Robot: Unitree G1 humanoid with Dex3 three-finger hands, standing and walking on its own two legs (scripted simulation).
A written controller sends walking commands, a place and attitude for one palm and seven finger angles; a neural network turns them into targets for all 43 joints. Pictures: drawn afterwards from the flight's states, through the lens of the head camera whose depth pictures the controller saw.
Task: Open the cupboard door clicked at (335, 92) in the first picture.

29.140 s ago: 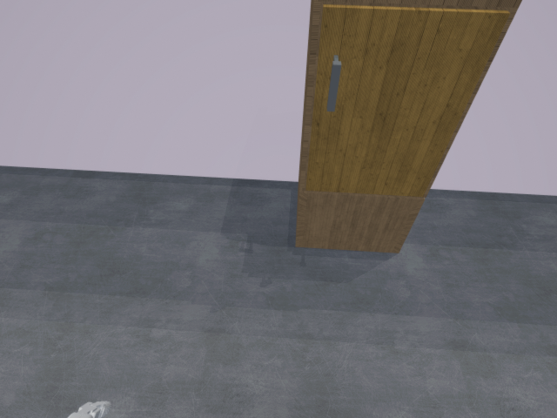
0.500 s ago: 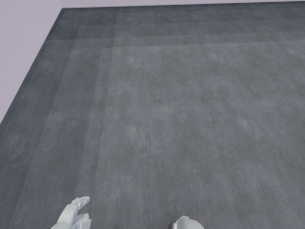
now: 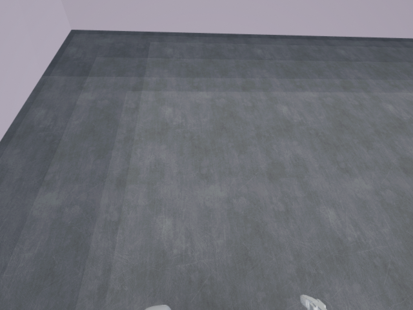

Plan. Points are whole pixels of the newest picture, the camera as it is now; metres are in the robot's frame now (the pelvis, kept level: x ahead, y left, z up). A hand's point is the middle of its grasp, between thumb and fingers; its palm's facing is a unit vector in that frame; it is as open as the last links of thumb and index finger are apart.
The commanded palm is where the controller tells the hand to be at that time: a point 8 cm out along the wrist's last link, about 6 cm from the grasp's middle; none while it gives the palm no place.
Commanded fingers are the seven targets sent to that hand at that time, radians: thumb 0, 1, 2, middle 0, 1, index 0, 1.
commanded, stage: walk to a spot facing it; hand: left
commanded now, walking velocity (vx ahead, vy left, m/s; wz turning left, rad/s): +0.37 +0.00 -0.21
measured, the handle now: out of the picture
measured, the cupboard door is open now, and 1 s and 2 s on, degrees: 39 39 39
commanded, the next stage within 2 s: turn to face it in 0.36 s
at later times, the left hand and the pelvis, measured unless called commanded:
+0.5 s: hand (170, 234) +0.31 +0.12 -0.15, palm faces -0.03 -0.98 -0.21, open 7.3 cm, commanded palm none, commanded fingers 0.00 0.90 0.90 -0.20 -0.30 -0.20 -0.30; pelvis +0.23 -0.07 +0.01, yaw -3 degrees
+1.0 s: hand (168, 190) +0.44 +0.14 -0.15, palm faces +0.22 -0.95 -0.23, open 7.4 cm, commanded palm none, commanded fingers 0.00 0.90 0.90 -0.20 -0.30 -0.20 -0.30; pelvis +0.37 -0.07 +0.01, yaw +11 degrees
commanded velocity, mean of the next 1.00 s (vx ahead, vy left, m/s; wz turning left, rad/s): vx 0.14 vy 0.00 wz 0.29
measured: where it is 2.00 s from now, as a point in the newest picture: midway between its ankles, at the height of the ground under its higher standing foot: (236, 255)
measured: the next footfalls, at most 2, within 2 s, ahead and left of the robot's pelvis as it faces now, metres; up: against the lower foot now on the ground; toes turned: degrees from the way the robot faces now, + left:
right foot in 0.34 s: +0.27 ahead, -0.16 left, +0.00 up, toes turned -12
left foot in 0.72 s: +0.44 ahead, +0.05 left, +0.00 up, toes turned +10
